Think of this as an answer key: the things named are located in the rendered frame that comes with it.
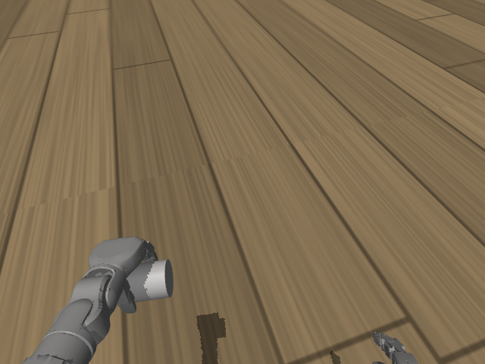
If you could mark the left robot arm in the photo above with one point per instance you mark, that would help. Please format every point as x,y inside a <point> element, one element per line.
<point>85,321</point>

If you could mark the can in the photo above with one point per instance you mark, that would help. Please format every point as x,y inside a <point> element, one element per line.
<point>152,280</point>

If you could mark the left robot hand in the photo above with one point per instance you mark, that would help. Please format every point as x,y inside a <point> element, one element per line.
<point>125,253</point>

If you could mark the right robot hand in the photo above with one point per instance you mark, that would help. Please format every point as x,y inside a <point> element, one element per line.
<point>394,349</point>

